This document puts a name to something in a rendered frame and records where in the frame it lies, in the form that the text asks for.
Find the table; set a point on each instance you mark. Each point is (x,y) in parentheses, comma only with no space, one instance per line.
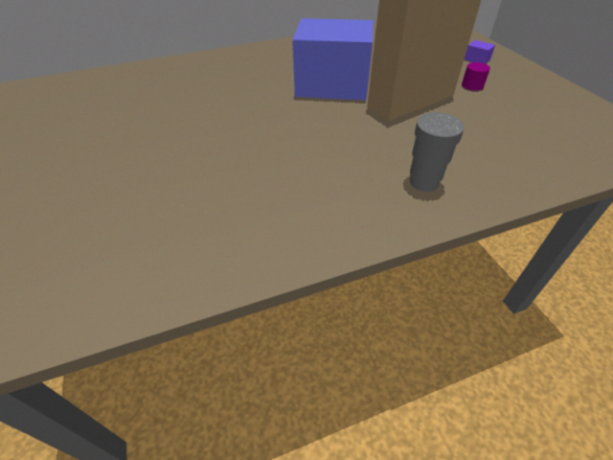
(144,201)

